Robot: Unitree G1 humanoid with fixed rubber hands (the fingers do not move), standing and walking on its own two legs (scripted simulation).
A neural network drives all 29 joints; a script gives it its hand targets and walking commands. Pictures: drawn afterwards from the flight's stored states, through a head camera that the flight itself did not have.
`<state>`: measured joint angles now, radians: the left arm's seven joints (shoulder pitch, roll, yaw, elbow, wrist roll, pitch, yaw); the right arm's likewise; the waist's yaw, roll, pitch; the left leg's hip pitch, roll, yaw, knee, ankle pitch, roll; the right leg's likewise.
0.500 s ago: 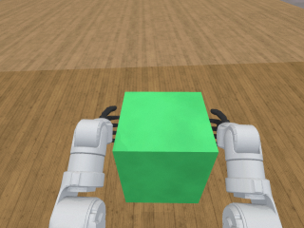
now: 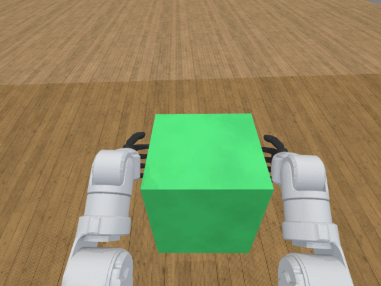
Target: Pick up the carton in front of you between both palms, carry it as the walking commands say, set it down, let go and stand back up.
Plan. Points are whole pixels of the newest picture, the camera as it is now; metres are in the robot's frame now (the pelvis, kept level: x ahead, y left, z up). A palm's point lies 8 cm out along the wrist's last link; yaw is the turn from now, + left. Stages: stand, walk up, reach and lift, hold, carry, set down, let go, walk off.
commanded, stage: carry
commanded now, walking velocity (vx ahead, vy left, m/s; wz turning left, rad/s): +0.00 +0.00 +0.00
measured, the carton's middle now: (203, 185) +0.35 -0.01 +0.05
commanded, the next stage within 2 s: none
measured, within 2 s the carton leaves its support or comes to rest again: neither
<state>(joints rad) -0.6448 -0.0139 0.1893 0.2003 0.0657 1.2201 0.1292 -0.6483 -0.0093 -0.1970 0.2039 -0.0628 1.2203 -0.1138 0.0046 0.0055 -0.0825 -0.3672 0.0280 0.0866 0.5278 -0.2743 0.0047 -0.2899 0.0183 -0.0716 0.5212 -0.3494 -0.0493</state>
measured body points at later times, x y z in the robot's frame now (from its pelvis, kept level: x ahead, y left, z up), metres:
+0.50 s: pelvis +0.00 +0.01 +0.00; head -0.03 +0.00 +0.45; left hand +0.36 +0.15 +0.12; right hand +0.35 -0.15 +0.12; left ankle +0.06 +0.12 -0.73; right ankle +0.02 -0.08 -0.74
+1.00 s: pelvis +0.02 +0.01 +0.00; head +0.01 +0.00 +0.45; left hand +0.38 +0.15 +0.12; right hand +0.38 -0.15 +0.12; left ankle +0.06 +0.12 -0.73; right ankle +0.02 -0.08 -0.74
